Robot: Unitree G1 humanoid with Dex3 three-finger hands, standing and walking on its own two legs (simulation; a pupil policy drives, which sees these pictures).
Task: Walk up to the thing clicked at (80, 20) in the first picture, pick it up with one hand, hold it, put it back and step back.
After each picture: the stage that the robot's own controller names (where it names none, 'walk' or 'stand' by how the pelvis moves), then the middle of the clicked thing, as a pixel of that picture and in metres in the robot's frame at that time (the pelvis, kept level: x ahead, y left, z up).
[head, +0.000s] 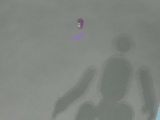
stand; (80, 23) +1.74 +0.03 -0.72
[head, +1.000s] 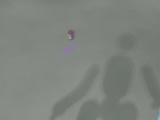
walk; (71, 35) +1.60 +0.26 -0.72
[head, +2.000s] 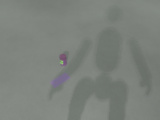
walk; (63, 60) +1.06 +0.25 -0.71
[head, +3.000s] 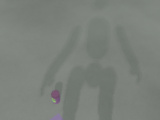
walk; (55, 97) +0.65 +0.20 -0.70
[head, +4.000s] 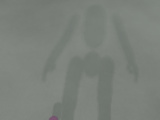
stand; out of the picture +0.42 +0.19 -0.70
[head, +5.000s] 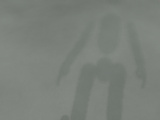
stand; out of the picture +0.38 +0.18 -0.72
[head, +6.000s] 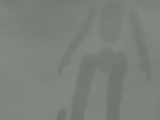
stand; out of the picture +0.35 +0.21 -0.70
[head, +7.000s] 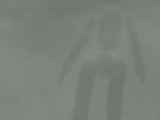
stand; out of the picture +0.32 +0.21 -0.72
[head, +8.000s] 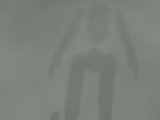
stand; out of the picture +0.33 +0.23 -0.72
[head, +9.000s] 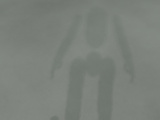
stand; out of the picture +0.34 +0.23 -0.72
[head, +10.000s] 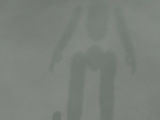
walk; out of the picture +0.33 +0.22 -0.72
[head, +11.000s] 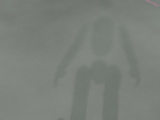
stand; out of the picture +0.38 +0.22 -0.72
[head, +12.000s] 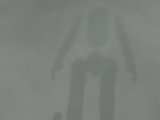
stand; out of the picture +0.37 +0.22 -0.72
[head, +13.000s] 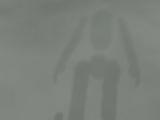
stand; out of the picture +0.38 +0.23 -0.73
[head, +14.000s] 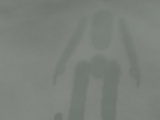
stand; out of the picture +0.38 +0.23 -0.72
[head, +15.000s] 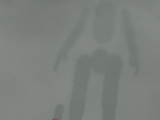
go down; out of the picture +0.40 +0.21 -0.72
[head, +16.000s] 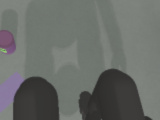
go down; (6, 43) +0.49 +0.23 -0.29
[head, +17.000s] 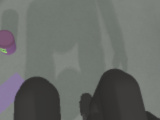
close in; (6, 43) +0.49 +0.23 -0.28
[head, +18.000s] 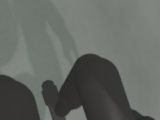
close in; out of the picture +0.48 +0.27 -0.24
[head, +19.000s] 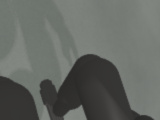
lift; out of the picture +0.46 +0.27 -0.24
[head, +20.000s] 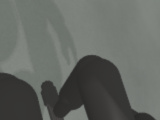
lift; out of the picture +0.43 +0.24 -0.24
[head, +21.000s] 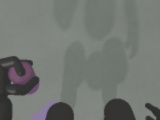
lift; (25, 79) +0.34 +0.20 -0.04
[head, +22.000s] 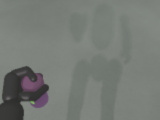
hold; (36, 91) +0.32 +0.18 +0.00
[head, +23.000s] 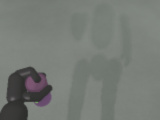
hold; (39, 90) +0.33 +0.16 +0.00
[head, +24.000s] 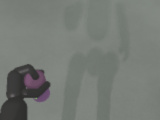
crouch; (38, 86) +0.35 +0.16 -0.04
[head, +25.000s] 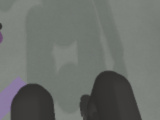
lower; out of the picture +0.50 +0.23 -0.11
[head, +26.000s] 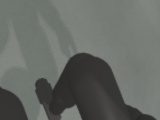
lower; out of the picture +0.47 +0.26 -0.25
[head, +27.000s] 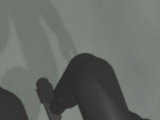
lower; out of the picture +0.48 +0.27 -0.25
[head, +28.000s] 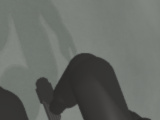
lower; out of the picture +0.48 +0.27 -0.25
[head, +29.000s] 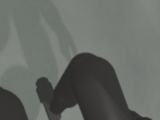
lower; out of the picture +0.48 +0.27 -0.25
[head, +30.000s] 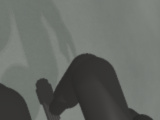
draw back; out of the picture +0.47 +0.26 -0.25
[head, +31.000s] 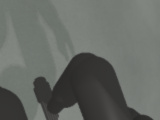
withdraw; out of the picture +0.47 +0.26 -0.25
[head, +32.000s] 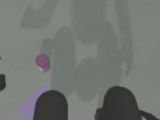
walk; (43, 63) +0.49 +0.18 -0.39
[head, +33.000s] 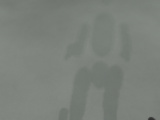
stand; out of the picture +0.40 +0.16 -0.66
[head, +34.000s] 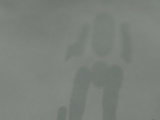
stand; out of the picture +0.42 +0.18 -0.67
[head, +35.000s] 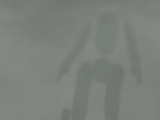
stand; out of the picture +0.41 +0.16 -0.70
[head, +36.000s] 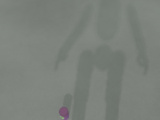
walk; (64, 113) +0.44 +0.16 -0.71
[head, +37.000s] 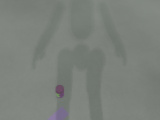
walk; (59, 91) +0.58 +0.14 -0.71
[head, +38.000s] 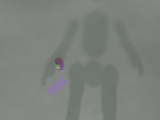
walk; (59, 64) +0.89 +0.28 -0.69
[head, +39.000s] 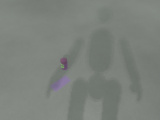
stand; (64, 63) +1.04 +0.20 -0.71
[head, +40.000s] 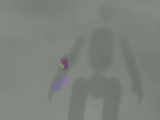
stand; (64, 63) +1.05 +0.21 -0.73
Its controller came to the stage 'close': yes
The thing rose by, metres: 0.72
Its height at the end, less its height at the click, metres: +0.00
